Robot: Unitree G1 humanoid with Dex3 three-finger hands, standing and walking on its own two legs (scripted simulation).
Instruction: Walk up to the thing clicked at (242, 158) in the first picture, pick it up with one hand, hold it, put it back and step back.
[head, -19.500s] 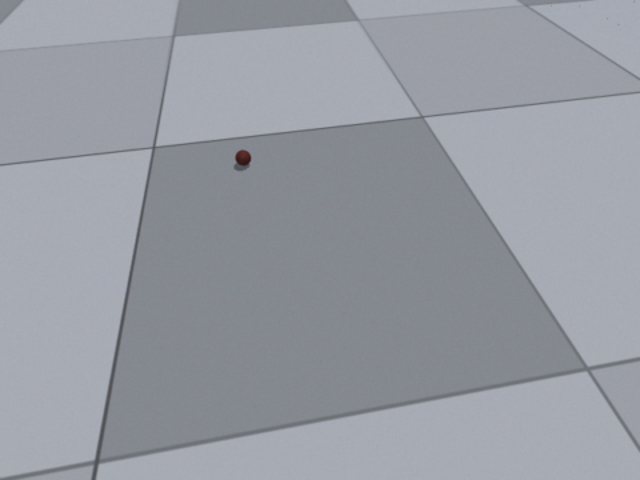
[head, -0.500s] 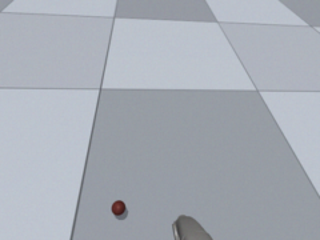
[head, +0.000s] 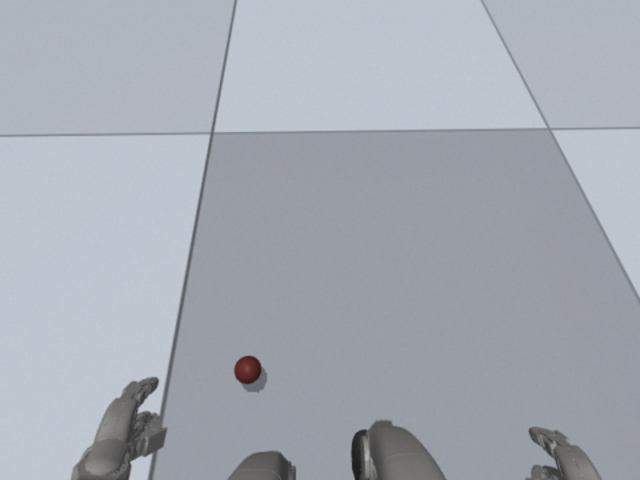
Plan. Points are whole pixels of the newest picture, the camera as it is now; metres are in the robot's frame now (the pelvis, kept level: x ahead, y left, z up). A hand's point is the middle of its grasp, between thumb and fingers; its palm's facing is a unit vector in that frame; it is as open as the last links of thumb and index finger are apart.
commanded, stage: walk up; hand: left
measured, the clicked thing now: (247, 369) +0.41 +0.21 -0.70
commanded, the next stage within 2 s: none
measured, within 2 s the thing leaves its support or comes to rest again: neither
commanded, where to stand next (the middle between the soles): +0.09 +0.00 m, yaw -2 degrees
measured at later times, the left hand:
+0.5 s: hand out of the picture +0.05 +0.27 -0.11, palm faces -0.11 -0.87 -0.49, open 7.4 cm
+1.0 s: hand out of the picture +0.09 +0.28 -0.15, palm faces -0.03 -0.92 -0.39, open 7.4 cm
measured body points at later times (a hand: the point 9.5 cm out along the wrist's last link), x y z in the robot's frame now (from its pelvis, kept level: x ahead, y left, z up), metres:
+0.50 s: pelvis -0.01 -0.03 +0.01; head -0.01 -0.05 +0.46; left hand +0.06 +0.31 -0.07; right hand -0.02 -0.37 -0.11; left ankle -0.02 +0.10 -0.70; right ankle +0.02 -0.15 -0.71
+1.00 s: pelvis -0.02 +0.01 +0.00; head +0.03 +0.02 +0.45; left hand +0.09 +0.32 -0.12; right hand +0.06 -0.30 -0.11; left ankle +0.04 +0.13 -0.71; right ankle -0.03 -0.13 -0.66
